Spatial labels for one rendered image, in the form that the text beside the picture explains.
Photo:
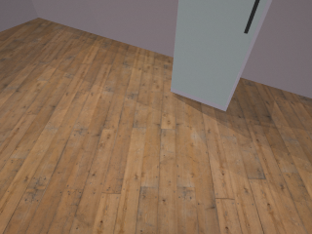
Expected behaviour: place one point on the fridge door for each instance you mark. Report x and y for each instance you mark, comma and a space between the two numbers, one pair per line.
210, 46

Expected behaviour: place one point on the handle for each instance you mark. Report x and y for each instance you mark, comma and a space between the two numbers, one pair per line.
251, 16

